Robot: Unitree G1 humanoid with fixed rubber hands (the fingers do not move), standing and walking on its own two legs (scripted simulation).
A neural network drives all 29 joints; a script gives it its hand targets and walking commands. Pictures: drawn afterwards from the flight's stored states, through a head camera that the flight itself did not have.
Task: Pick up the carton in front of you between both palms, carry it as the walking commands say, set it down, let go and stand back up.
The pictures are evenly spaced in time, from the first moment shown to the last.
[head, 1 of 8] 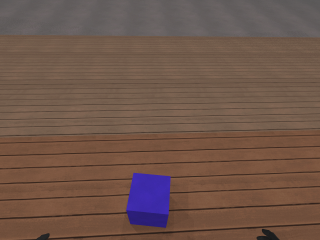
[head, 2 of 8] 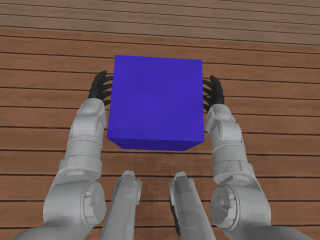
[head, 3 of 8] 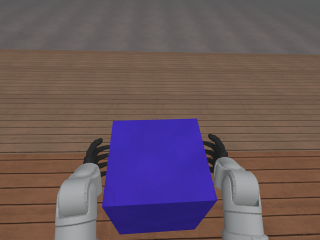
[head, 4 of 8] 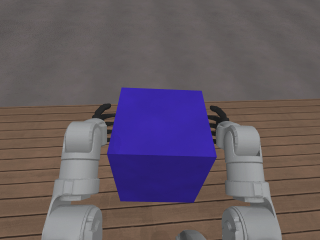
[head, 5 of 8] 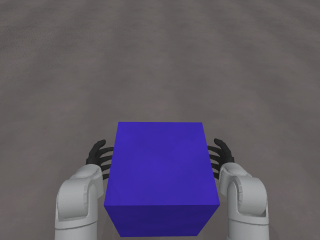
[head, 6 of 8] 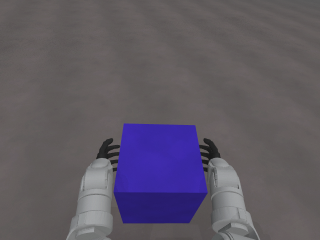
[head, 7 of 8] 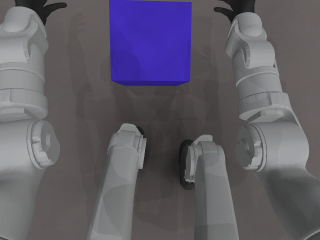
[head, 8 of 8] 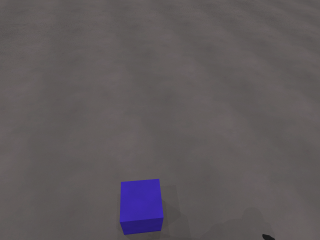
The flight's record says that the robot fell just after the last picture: no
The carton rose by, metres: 0.67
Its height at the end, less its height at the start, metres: -0.52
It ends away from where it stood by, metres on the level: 5.08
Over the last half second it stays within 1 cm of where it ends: yes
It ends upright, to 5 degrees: yes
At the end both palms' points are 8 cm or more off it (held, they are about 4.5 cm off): yes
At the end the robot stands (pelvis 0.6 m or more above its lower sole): yes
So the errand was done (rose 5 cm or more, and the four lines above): yes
